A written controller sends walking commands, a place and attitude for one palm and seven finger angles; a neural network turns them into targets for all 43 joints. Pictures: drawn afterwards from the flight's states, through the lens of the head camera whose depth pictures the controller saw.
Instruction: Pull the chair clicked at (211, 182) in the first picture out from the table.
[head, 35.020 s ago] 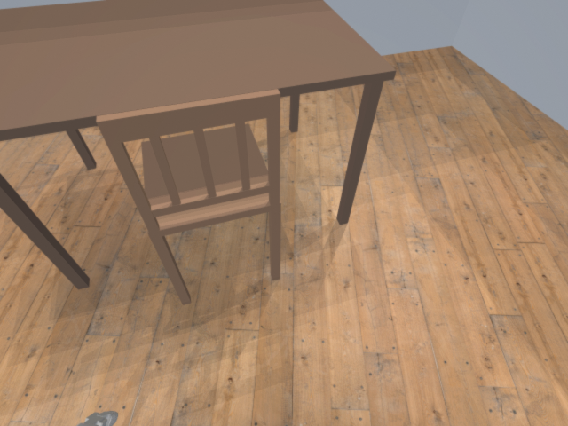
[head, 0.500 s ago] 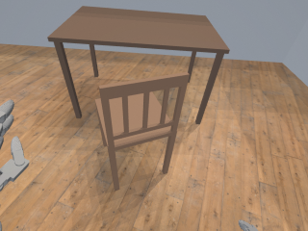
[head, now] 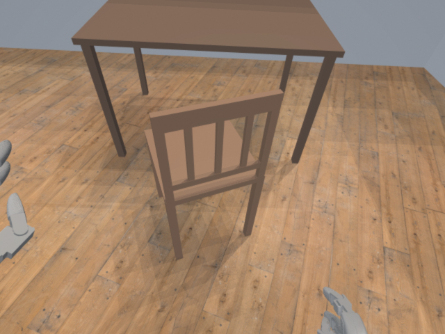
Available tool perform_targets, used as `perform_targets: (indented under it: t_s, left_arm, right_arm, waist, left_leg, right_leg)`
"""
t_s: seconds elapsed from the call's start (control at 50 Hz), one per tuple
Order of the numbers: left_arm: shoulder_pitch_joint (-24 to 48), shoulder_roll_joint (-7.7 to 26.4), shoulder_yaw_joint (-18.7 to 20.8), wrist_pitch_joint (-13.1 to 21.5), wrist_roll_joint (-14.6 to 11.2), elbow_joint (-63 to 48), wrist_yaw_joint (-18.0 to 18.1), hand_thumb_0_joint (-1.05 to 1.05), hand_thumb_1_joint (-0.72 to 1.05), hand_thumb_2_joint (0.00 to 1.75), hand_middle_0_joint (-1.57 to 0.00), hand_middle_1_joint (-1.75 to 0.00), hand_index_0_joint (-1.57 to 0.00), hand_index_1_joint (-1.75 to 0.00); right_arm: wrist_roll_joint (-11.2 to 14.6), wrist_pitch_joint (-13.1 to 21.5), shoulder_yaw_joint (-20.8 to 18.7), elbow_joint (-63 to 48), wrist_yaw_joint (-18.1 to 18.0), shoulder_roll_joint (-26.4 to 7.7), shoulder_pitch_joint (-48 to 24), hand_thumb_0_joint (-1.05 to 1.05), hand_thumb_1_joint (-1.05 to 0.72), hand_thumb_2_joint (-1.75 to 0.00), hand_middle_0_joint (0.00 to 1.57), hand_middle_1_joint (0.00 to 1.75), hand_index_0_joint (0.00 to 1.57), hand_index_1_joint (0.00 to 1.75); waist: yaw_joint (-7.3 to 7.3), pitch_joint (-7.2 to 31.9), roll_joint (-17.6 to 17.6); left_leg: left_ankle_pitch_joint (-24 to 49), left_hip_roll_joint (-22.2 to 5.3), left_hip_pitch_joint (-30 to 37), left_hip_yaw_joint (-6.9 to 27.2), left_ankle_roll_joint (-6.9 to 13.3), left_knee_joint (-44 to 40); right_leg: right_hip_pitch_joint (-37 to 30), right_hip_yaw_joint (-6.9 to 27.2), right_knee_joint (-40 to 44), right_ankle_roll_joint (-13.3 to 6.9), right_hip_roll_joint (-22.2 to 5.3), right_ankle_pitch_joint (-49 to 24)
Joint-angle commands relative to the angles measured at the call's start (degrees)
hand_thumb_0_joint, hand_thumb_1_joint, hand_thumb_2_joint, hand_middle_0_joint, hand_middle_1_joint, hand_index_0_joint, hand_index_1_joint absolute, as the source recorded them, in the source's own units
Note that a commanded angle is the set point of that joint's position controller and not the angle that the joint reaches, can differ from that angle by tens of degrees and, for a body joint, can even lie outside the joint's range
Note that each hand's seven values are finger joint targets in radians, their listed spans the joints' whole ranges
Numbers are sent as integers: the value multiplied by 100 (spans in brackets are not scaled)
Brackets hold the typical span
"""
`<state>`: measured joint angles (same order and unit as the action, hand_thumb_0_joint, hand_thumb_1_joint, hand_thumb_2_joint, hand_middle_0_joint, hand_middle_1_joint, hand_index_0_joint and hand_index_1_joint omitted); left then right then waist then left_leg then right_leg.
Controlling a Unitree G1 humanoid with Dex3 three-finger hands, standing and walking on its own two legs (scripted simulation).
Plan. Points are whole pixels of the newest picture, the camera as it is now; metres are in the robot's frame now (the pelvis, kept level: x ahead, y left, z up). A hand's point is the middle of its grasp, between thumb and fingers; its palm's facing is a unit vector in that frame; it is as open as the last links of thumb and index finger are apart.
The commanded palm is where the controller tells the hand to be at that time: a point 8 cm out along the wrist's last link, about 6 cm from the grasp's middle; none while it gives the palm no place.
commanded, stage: stop stepping back and stand still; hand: left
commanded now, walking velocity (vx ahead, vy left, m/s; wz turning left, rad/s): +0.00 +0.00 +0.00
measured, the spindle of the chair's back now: (218, 148) +0.66 +0.05 -0.11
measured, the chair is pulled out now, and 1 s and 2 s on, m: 0.43 0.43 0.43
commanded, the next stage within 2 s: let the arm hang, fingers relaxed in 0.66 s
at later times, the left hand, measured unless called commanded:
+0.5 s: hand (60, 201) +0.25 +0.25 +0.16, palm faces +0.34 -0.79 -0.52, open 7.5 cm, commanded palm +0.19 +0.30 +0.18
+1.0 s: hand out of the picture +0.15 +0.19 -0.15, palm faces +0.00 -0.97 -0.23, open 7.4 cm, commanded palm none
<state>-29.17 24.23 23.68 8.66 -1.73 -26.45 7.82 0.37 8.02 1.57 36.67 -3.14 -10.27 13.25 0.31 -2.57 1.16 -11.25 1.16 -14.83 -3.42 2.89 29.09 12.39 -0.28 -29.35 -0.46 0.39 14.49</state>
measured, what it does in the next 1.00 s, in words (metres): stands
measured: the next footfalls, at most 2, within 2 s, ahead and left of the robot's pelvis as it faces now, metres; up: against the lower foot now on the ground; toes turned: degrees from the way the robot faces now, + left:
none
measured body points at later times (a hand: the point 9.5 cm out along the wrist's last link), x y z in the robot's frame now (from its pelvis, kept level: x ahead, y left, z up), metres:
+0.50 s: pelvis +0.05 +0.00 +0.01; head +0.07 -0.01 +0.46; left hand +0.23 +0.29 +0.19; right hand +0.22 -0.24 -0.07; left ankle +0.05 +0.09 -0.73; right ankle +0.03 -0.12 -0.73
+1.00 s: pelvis +0.04 +0.01 +0.00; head +0.05 +0.00 +0.45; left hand +0.15 +0.24 -0.13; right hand +0.14 -0.25 -0.13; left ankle +0.05 +0.09 -0.73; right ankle +0.03 -0.12 -0.73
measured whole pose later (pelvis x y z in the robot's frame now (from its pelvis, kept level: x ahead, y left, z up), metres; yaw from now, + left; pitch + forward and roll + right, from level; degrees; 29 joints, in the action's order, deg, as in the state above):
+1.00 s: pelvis +0.04 +0.01 +0.00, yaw +1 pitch +0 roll +0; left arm -13.0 11.3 0.4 -3.3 0.7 46.4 0.6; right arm -1.8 -0.5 -0.3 51.2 0.4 -14.7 10.4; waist -1.9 -0.2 -0.9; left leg -14.7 2.0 -15.1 -2.5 3.1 29.3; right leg 12.2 -1.0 -29.1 0.2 -0.4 17.3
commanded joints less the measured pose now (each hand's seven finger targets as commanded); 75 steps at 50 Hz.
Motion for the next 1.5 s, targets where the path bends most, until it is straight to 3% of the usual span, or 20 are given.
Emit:
perform_targets:
  t_s: [0.0,0.06,0.14,0.32,0.36,0.52,0.72,0.74,0.76,0.78,0.82,0.84,0.92,0.96,1.02,1.04,1.18,1.22,1.28,1.48]
  left_arm:
    - [0,952,607,444,-20,-1267,61,0,90,90,-20,-30,-20,-30]
    - [-14,983,652,451,-34,-1169,106,0,90,90,-20,-30,-20,-30]
    - [85,996,673,463,-80,-1045,131,0,90,90,-20,-30,-20,-30]
    - [-315,1025,681,454,-135,-1327,123,0,90,90,-20,-30,-20,-30]
    - [-394,1105,774,441,-141,-1264,138,0,90,90,-20,-30,-20,-30]
    - [-373,1046,725,404,-185,-1160,130,0,90,90,-20,-30,-20,-30]
    - [-274,1062,677,335,-184,-1126,137,0,90,90,-20,-30,-20,-30]
    - [291,-69,-1761,-339,469,3557,-625,0,90,90,-20,-30,-20,-30]
    - [209,-296,-1685,-679,421,3765,-741,0,90,90,-20,-30,-20,-30]
    - [434,-408,-1755,-717,366,3976,-745,0,90,90,-20,-30,-20,-30]
    - [876,-361,-1873,-708,357,4608,-741,0,90,90,-20,-30,-20,-30]
    - [1121,-306,-1915,-717,348,4936,-735,0,90,90,-20,-30,-20,-30]
    - [1592,-383,-2108,-847,269,6480,-652,0,90,90,-20,-30,-20,-30]
    - [1653,-337,-2173,-876,251,7127,-640,0,90,90,-20,-30,-20,-30]
    - [1537,-499,-2219,-839,212,7876,-651,0,90,90,-20,-30,-20,-30]
    - [1457,-696,-2141,-834,229,8021,-637,0,90,90,-20,-30,-20,-30]
    - [1366,-843,-2283,-827,196,8704,-620,0,90,90,-20,-30,-20,-30]
    - [1301,-889,-2301,-818,188,8833,-607,0,90,90,-20,-30,-20,-30]
    - [1244,-947,-2327,-823,186,8964,-584,0,90,90,-20,-30,-20,-30]
    - [1153,-1105,-2329,-822,206,9088,-549,0,90,90,-20,-30,-20,-30]
  right_arm:
    - [17,338,-367,-892,-19,-827,-576,0,-90,-90,20,30,20,30]
    - [14,313,-400,-889,-57,-863,-557,0,-90,-90,20,30,20,30]
    - [51,292,-408,-895,-125,-852,-573,0,-90,-90,20,30,20,30]
    - [101,153,-451,-1008,-123,-873,-651,0,-90,-90,20,30,20,30]
    - [94,125,-458,-1033,-135,-887,-692,0,-90,-90,20,30,20,30]
    - [125,-1,-479,-1051,-164,-892,-676,0,-90,-90,20,30,20,30]
    - [107,-48,-450,-1052,-176,-878,-736,0,-90,-90,20,30,20,30]
    - [-20,182,-693,497,358,-1801,-708,0,-90,-90,20,30,20,30]
    - [-16,-121,-726,496,338,-1404,-133,0,-90,-90,20,30,20,30]
    - [-47,-290,-639,488,346,-1312,19,0,-90,-90,20,30,20,30]
    - [-148,-462,-546,486,364,-1258,-150,0,-90,-90,20,30,20,30]
    - [-183,-514,-542,516,364,-1302,-225,0,-90,-90,20,30,20,30]
    - [-234,-704,-366,953,311,-1066,-398,0,-90,-90,20,30,20,30]
    - [-196,-759,-297,1219,265,-1026,-403,0,-90,-90,20,30,20,30]
    - [-164,-752,-251,1667,192,-886,-243,0,-90,-90,20,30,20,30]
    - [-195,-748,-278,1777,161,-782,-119,0,-90,-90,20,30,20,30]
    - [-133,-794,-311,2280,112,-663,379,0,-90,-90,20,30,20,30]
    - [-131,-777,-304,2383,94,-624,494,0,-90,-90,20,30,20,30]
    - [-123,-786,-297,2496,80,-543,569,0,-90,-90,20,30,20,30]
    - [-137,-782,-317,2651,82,-395,634,0,-90,-90,20,30,20,30]
  waist:
    - [21,345,-343]
    - [3,294,-407]
    - [26,669,-416]
    - [51,969,-470]
    - [56,842,-536]
    - [26,976,-378]
    - [40,900,-281]
    - [-301,541,-143]
    - [-301,1016,281]
    - [-257,1009,506]
    - [-196,799,918]
    - [-190,697,915]
    - [-39,440,-2]
    - [-12,292,-287]
    - [-41,324,-729]
    - [-46,436,-1018]
    - [-113,219,-273]
    - [-112,330,-193]
    - [-126,162,-101]
    - [-139,-114,-96]
  left_leg:
    - [-1218,-606,-50,768,-60,-1036]
    - [-802,-623,203,768,-62,-972]
    - [55,-707,609,768,-47,-996]
    - [1442,-683,886,622,-73,-727]
    - [1481,-671,820,636,-87,-760]
    - [1621,-661,971,562,-96,-714]
    - [1270,-599,881,537,-94,-757]
    - [1902,-707,237,669,-17,337]
    - [1908,-697,590,674,-96,284]
    - [1204,-738,268,817,3,275]
    - [631,-648,43,942,91,146]
    - [747,-627,3,999,106,18]
    - [1265,-668,95,1052,76,-659]
    - [1010,-661,194,1059,52,-889]
    - [821,-612,503,954,15,-1026]
    - [753,-625,567,954,25,-1065]
    - [558,-684,708,1005,54,-1186]
    - [771,-680,829,993,64,-1158]
    - [802,-685,839,953,66,-1162]
    - [402,-658,728,931,67,-1338]
  right_leg:
    - [-167,721,1147,-127,-372,513]
    - [30,774,1216,-162,-373,295]
    - [-216,571,888,-71,-330,-658]
    - [-501,490,744,-64,-421,-1681]
    - [-438,473,781,-70,-413,-1668]
    - [-469,488,784,-50,-406,-1900]
    - [-452,536,962,-34,-404,-1751]
    - [170,57,77,-135,-840,-2449]
    - [259,492,221,-105,-769,-2399]
    - [233,350,213,-137,-764,-1571]
    - [330,438,282,-202,-735,-968]
    - [291,468,298,-227,-717,-982]
    - [-115,483,478,-104,-540,-835]
    - [-223,495,767,-83,-505,-541]
    - [-298,587,1040,-141,-526,-535]
    - [-386,552,1088,-163,-512,-521]
    - [-280,405,1327,-167,-519,-407]
    - [-332,413,1306,-162,-535,-541]
    - [-221,409,1333,-156,-535,-490]
    - [-22,434,1298,-114,-508,-281]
